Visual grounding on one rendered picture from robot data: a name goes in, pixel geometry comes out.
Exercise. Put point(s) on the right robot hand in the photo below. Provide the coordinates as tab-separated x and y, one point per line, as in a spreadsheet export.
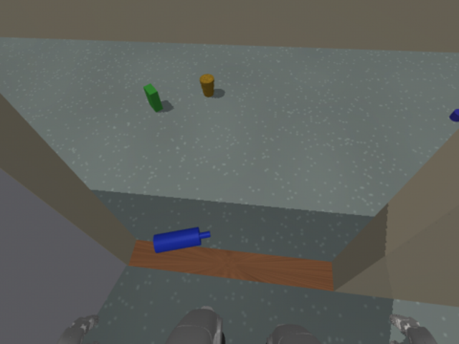
411	328

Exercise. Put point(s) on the left robot hand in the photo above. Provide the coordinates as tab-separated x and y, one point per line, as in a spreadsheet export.
79	329

